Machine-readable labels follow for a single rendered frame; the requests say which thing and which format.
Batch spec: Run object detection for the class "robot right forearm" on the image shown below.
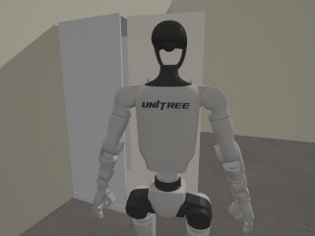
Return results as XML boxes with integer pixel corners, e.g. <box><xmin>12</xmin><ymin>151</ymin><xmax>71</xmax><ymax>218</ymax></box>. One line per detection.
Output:
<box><xmin>222</xmin><ymin>142</ymin><xmax>251</xmax><ymax>206</ymax></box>

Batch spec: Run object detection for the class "left robot hand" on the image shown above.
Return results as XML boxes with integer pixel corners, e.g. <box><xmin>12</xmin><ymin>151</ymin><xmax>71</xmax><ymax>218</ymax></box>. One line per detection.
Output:
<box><xmin>93</xmin><ymin>188</ymin><xmax>116</xmax><ymax>219</ymax></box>

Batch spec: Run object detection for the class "right robot upper arm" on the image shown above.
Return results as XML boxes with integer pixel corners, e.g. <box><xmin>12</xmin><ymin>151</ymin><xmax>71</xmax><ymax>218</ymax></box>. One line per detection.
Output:
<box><xmin>198</xmin><ymin>85</ymin><xmax>239</xmax><ymax>163</ymax></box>

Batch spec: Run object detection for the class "left robot upper arm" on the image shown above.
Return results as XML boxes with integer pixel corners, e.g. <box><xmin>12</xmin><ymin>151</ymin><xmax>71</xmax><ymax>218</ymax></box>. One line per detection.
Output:
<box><xmin>101</xmin><ymin>85</ymin><xmax>140</xmax><ymax>155</ymax></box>

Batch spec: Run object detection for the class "robot head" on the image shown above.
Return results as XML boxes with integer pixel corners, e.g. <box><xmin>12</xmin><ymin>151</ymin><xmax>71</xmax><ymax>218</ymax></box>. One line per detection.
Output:
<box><xmin>145</xmin><ymin>20</ymin><xmax>192</xmax><ymax>87</ymax></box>

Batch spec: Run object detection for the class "fridge door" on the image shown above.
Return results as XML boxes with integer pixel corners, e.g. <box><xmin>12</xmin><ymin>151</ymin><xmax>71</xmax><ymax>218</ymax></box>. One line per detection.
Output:
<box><xmin>127</xmin><ymin>11</ymin><xmax>206</xmax><ymax>194</ymax></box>

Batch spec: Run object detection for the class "robot left forearm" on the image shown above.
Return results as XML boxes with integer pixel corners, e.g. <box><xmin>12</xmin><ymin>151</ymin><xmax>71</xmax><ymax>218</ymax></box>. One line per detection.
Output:
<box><xmin>96</xmin><ymin>137</ymin><xmax>118</xmax><ymax>192</ymax></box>

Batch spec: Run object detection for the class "robot torso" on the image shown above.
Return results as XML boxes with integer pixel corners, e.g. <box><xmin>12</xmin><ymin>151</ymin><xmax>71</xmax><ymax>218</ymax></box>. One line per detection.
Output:
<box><xmin>135</xmin><ymin>78</ymin><xmax>201</xmax><ymax>218</ymax></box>

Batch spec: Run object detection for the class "right robot hand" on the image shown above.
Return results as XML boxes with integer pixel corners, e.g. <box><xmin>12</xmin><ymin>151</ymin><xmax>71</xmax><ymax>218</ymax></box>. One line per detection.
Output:
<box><xmin>228</xmin><ymin>201</ymin><xmax>254</xmax><ymax>235</ymax></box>

